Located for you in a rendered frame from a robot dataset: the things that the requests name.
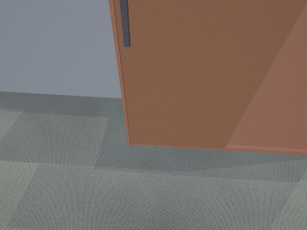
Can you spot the wardrobe door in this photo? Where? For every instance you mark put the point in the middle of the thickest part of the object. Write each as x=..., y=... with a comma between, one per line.
x=277, y=115
x=194, y=66

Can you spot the handle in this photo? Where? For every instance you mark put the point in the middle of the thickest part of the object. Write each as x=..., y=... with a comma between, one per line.
x=124, y=9

